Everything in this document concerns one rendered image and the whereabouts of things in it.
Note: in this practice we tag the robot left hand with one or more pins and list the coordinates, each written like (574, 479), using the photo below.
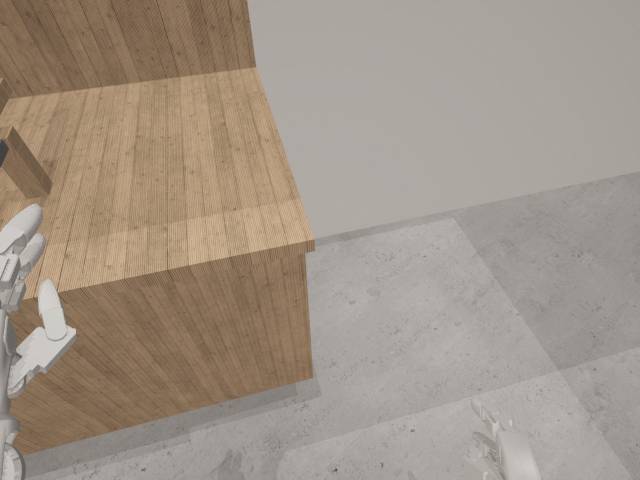
(20, 250)

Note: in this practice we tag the robot left forearm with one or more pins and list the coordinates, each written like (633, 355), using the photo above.
(12, 464)

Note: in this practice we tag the counter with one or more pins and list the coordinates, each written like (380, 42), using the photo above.
(175, 232)

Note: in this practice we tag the robot right hand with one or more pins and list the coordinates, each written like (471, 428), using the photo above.
(510, 458)

